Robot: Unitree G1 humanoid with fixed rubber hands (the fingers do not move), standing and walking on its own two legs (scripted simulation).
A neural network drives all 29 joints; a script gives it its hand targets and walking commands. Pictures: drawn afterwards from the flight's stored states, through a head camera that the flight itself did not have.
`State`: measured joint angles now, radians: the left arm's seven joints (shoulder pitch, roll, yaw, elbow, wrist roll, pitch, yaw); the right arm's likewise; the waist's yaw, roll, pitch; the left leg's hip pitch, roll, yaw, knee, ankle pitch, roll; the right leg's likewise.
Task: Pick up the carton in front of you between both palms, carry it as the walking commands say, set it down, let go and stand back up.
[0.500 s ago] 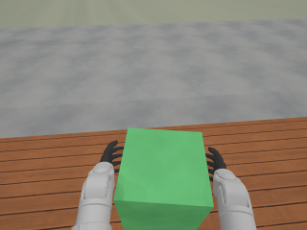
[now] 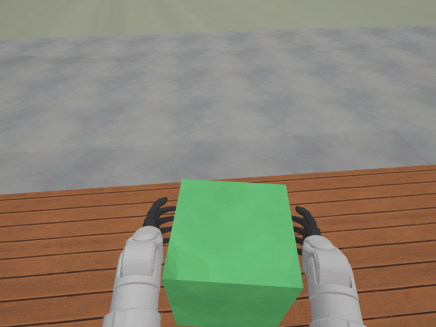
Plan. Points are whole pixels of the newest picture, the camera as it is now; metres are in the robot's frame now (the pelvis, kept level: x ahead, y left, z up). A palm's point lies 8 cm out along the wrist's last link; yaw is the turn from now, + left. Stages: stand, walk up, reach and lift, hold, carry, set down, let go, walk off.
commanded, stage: hold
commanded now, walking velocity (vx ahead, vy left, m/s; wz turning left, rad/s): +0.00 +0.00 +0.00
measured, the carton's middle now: (229, 257) +0.30 +0.00 -0.02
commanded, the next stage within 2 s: carry in 0.20 s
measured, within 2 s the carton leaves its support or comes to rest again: neither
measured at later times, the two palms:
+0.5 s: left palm (148, 200) +0.36 +0.17 +0.08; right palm (298, 207) +0.35 -0.13 +0.08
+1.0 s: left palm (161, 129) +0.60 +0.19 +0.10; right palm (273, 137) +0.58 -0.11 +0.09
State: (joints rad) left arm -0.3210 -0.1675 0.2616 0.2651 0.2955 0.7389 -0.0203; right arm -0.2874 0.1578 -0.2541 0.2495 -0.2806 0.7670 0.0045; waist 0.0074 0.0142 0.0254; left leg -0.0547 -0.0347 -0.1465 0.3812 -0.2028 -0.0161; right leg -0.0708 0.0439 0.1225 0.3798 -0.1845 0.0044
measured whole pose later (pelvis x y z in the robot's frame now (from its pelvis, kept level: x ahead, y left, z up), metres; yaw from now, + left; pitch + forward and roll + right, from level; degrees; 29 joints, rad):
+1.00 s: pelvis +0.34 +0.05 +0.00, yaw -2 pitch +6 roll +0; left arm -0.11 -0.13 0.09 -0.47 0.05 1.26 0.13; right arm -0.08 0.13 -0.08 -0.47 -0.06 1.27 -0.14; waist -0.03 0.00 -0.13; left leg -0.22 0.03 0.23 0.39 -0.28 0.05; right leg -0.54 -0.09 -0.10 1.02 -0.33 -0.01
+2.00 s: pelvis +1.00 +0.05 -0.01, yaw +1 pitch +6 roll +0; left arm -0.50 -0.10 0.23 -0.20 0.06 1.16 0.13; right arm -0.49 0.10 -0.22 -0.16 -0.02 1.15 -0.15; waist -0.05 -0.02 0.00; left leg -0.30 0.00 0.21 0.47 -0.29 0.09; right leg -0.73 -0.09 -0.02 1.11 -0.27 -0.04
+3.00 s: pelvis +1.78 +0.00 -0.10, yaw +3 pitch +6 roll +1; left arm -0.44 -0.13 0.25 -0.19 0.07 1.06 0.13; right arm -0.46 0.09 -0.21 -0.11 0.01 1.05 -0.17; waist -0.07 0.01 0.02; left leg -0.15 -0.02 0.08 0.67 -0.52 0.04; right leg -0.60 0.01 -0.11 0.55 -0.03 -0.08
